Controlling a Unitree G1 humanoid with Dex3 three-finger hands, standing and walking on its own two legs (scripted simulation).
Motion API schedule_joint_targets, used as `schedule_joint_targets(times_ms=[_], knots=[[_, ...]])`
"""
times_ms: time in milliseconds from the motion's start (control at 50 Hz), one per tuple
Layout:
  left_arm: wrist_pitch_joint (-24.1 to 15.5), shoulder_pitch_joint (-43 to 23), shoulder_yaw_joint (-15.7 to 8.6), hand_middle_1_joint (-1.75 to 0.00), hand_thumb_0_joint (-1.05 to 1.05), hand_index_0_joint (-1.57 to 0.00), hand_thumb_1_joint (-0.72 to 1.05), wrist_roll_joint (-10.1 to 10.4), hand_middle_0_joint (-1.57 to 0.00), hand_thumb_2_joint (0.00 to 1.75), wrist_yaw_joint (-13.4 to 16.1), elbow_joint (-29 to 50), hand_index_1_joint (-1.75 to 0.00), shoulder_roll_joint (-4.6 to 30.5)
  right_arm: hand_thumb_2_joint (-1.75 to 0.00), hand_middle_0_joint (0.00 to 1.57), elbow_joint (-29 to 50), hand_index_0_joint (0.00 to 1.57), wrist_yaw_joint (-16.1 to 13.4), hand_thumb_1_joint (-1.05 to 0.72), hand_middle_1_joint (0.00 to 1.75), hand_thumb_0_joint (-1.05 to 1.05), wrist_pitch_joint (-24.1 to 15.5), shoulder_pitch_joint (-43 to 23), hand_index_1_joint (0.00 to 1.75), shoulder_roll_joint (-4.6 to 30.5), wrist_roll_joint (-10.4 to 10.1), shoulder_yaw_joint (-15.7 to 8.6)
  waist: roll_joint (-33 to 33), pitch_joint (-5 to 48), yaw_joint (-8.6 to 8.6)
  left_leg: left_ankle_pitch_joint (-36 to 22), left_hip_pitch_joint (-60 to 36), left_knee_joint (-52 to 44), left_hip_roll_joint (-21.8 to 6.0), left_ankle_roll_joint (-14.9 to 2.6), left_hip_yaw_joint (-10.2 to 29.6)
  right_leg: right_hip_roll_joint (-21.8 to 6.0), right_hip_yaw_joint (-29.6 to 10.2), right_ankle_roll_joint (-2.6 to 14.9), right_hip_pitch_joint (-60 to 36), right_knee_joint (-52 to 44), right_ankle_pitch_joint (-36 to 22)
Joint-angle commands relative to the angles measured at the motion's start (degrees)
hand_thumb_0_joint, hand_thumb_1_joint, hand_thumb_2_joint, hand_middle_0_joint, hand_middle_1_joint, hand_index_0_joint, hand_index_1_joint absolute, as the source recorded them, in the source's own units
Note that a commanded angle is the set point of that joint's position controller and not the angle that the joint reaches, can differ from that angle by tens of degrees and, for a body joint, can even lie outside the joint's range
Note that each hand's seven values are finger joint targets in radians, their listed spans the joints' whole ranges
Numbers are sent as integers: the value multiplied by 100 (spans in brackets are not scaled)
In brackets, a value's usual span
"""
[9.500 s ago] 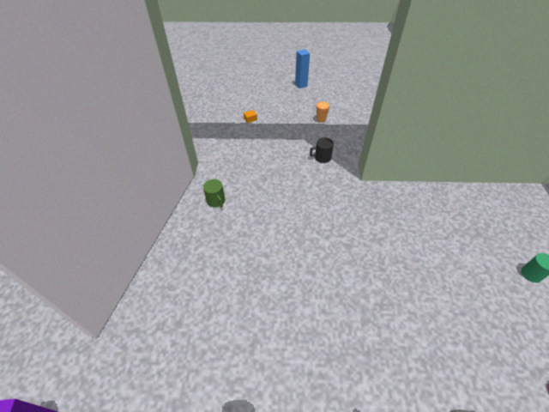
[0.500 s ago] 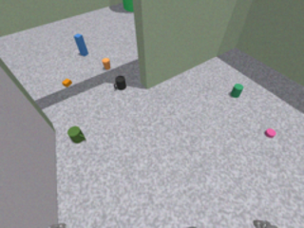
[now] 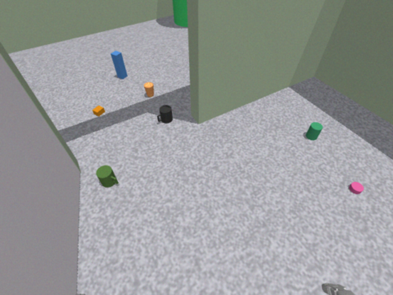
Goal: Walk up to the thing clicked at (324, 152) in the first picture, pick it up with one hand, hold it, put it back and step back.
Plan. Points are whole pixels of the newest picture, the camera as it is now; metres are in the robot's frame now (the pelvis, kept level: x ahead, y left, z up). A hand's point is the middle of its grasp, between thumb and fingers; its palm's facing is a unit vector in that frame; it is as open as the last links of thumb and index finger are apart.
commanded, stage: stand
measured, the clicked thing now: (164, 115) +1.41 +0.24 -0.73
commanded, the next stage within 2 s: none
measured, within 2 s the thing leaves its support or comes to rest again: neither
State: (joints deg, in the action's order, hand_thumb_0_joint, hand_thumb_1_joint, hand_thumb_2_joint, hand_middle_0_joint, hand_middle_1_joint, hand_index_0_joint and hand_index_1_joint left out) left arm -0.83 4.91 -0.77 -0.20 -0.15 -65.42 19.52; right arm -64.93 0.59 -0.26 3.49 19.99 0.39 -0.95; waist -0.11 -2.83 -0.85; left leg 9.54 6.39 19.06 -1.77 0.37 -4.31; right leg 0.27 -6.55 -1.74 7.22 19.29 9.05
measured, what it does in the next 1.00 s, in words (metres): stands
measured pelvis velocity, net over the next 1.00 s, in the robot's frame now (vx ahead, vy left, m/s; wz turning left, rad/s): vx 0.01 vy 0.00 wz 0.03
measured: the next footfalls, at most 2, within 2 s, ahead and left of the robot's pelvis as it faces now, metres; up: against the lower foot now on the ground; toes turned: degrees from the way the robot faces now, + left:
none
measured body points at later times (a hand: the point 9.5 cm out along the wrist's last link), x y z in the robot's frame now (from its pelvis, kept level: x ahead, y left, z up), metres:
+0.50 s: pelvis +0.00 +0.00 +0.00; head +0.00 -0.01 +0.45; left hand +0.05 +0.30 -0.13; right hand +0.07 -0.31 -0.14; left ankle +0.01 +0.12 -0.75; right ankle +0.02 -0.14 -0.75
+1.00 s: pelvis +0.01 +0.00 +0.00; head +0.02 +0.00 +0.45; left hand +0.08 +0.30 -0.13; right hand +0.09 -0.30 -0.13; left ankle +0.01 +0.12 -0.75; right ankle +0.02 -0.14 -0.75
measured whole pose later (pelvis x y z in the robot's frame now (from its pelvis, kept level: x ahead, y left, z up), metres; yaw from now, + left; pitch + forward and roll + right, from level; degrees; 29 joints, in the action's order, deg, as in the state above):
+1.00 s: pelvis +0.01 +0.00 +0.00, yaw +2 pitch -2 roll +0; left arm -0.7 6.1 0.3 -0.3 -0.2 -64.0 19.8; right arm -65.6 0.6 -0.2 5.8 20.3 0.3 -0.6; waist -0.1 -3.2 -0.9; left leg 9.9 7.2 19.1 -1.2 0.3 -2.6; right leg -0.3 -4.9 -1.7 7.2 19.0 9.9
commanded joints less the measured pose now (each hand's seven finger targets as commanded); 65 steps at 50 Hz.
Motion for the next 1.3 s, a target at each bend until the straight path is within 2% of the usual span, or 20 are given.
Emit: schedule_joint_targets(times_ms=[0,80,240,300,320,380,500,520,560,580,620,720,780,840,920,1020,1140,1180,1200,1280], knots=[[-113,-261,-194,-30,0,-20,90,-24,-20,90,66,340,-30,1222,-90,20,338,20,-48,-90,30,0,-135,-256,30,1233,30,-246,-15,291,-11,231,-234,-433,-655,-141,658,-562,-314,224,376,-372,-394],[-94,-192,-213,-30,0,-20,90,-39,-20,90,51,341,-30,1220,-90,20,366,20,-50,-90,30,0,-140,-248,30,1267,37,-260,-61,224,14,824,-78,-636,-703,-156,798,-520,-266,235,384,-314,-92],[-115,-25,-188,-30,0,-20,90,-42,-20,90,38,361,-30,1216,-90,20,315,20,-41,-90,30,0,-156,-154,30,1252,36,-258,10,384,22,309,-346,-474,-667,-177,764,-587,-295,254,456,-334,-355],[-122,-31,-165,-30,0,-20,90,-42,-20,90,53,368,-30,1216,-90,20,285,20,-36,-90,30,0,-129,-130,30,1254,29,-266,115,391,-2,287,-354,-347,-637,-190,747,-613,-320,258,477,-366,-239],[-115,-23,-160,-30,0,-20,90,-44,-20,90,51,374,-30,1238,-90,20,267,20,-33,-90,30,0,-116,-64,30,1209,25,-248,154,302,-19,445,-270,-396,-618,-170,743,-595,-316,259,536,-412,-118],[-128,-41,-155,-30,0,-20,90,-40,-20,90,60,405,-30,1261,-90,20,263,20,-28,-90,30,0,-121,-23,30,1250,30,-248,83,427,-39,68,-306,-314,-624,-179,717,-640,-311,256,387,-351,-430],[-98,-10,-145,-30,0,-20,90,-36,-20,90,61,380,-30,1242,-90,20,259,20,-32,-90,30,0,-109,-53,30,1251,13,-230,83,282,14,395,-113,-397,-619,-165,782,-609,-282,273,398,-325,-29],[-100,16,-135,-30,0,-20,90,-32,-20,90,58,374,-30,1229,-90,20,240,20,-29,-90,30,0,-107,7,30,1254,13,-221,81,225,20,461,-33,-420,-614,-174,795,-607,-282,266,384,-373,-24],[-121,6,-141,-30,0,-20,90,-39,-20,90,59,396,-30,1264,-90,20,260,20,-27,-90,30,0,-110,-15,30,1246,15,-226,149,357,10,204,-190,-316,-609,-185,759,-644,-306,267,353,-372,-249],[-114,9,-145,-30,0,-20,90,-41,-20,90,55,391,-30,1280,-90,20,242,20,-27,-90,30,0,-116,22,30,1206,15,-203,121,264,1,334,-97,-379,-602,-166,765,-630,-305,272,405,-382,-158],[-114,1,-137,-30,0,-20,90,-32,-20,90,61,411,-30,1255,-90,20,243,20,-29,-90,30,0,-126,19,30,1253,16,-212,67,312,9,104,-171,-342,-598,-153,774,-624,-266,257,381,-351,-275],[-98,-52,-135,-30,0,-20,90,-28,-20,90,58,434,-30,1263,-90,20,261,20,-33,-90,30,0,-116,6,30,1250,18,-200,63,260,14,296,-72,-376,-600,-147,764,-624,-275,279,353,-364,-143],[-102,-67,-126,-30,0,-20,90,-27,-20,90,59,451,-30,1251,-90,20,263,20,-32,-90,30,0,-128,11,30,1256,12,-198,24,393,19,-44,-136,-346,-621,-152,771,-632,-251,272,213,-301,-418],[-110,-59,-123,-30,0,-20,90,-33,-20,90,62,453,-30,1285,-90,20,277,20,-39,-90,30,0,-135,-22,30,1254,9,-198,76,396,17,-77,-173,-321,-612,-151,754,-643,-232,256,218,-317,-476],[-114,-92,-110,-30,0,-20,90,-22,-20,90,73,479,-30,1253,-90,20,284,20,-52,-90,30,0,-145,9,30,1284,13,-200,21,609,12,-778,-353,-208,-655,-162,724,-677,-172,236,45,-241,-1078],[-89,-101,-108,-30,0,-20,90,-25,-20,90,79,461,-30,1278,-90,20,272,20,-64,-90,30,0,-128,-11,30,1261,11,-201,49,449,14,-574,-313,-268,-644,-147,737,-669,-159,238,127,-306,-831],[-106,-56,-101,-30,0,-20,90,-33,-20,90,81,463,-30,1264,-90,20,307,20,-63,-90,30,0,-135,-27,30,1276,14,-216,11,580,31,-838,-401,-225,-656,-167,713,-693,-112,212,8,-268,-1060],[-98,-98,-105,-30,0,-20,90,-42,-20,90,91,458,-30,1267,-90,20,307,20,-63,-90,30,0,-125,-7,30,1259,7,-212,57,440,12,-670,-275,-285,-642,-161,735,-677,-105,207,52,-295,-885],[-83,-114,-111,-30,0,-20,90,-37,-20,90,93,449,-30,1263,-90,20,306,20,-65,-90,30,0,-116,-6,30,1238,11,-203,70,291,17,-362,-148,-373,-636,-164,763,-655,-99,211,100,-312,-624],[-88,-55,-110,-30,0,-20,90,-37,-20,90,72,451,-30,1256,-90,20,332,20,-53,-90,30,0,-124,-56,30,1267,20,-219,-21,295,43,-105,-163,-427,-627,-175,785,-651,-124,236,167,-375,-410]])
